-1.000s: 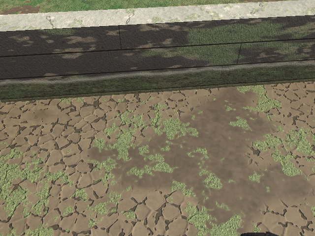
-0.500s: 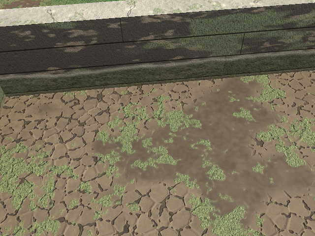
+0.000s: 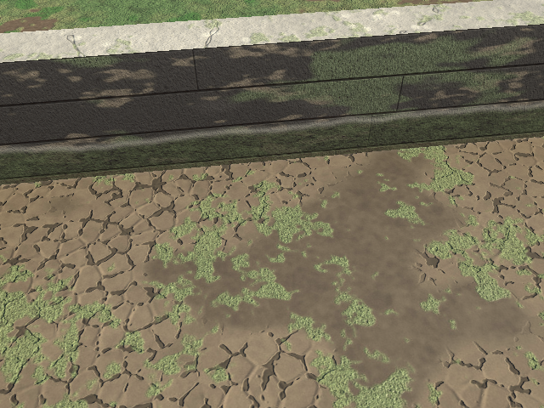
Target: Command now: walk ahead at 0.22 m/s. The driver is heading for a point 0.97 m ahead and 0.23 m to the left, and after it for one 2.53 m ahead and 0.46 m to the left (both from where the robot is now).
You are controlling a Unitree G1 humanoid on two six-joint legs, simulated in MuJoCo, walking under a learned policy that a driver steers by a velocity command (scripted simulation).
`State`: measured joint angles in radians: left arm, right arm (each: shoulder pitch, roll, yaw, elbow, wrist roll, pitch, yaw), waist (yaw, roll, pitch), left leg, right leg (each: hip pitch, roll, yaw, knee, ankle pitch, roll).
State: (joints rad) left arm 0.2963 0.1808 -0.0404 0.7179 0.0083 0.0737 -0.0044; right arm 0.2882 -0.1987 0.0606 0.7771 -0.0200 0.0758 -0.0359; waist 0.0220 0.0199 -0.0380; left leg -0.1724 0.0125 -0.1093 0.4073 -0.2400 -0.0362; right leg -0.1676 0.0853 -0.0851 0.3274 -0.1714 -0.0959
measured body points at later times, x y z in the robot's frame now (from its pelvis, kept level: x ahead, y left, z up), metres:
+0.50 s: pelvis +0.00 +0.01 -0.02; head +0.00 +0.01 +0.43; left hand +0.19 +0.21 -0.10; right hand +0.22 -0.18 -0.10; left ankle -0.01 +0.15 -0.74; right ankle +0.01 -0.06 -0.74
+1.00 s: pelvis +0.00 +0.01 -0.03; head -0.01 +0.01 +0.42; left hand +0.19 +0.21 -0.10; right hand +0.21 -0.18 -0.10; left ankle -0.01 +0.15 -0.74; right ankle +0.01 -0.06 -0.74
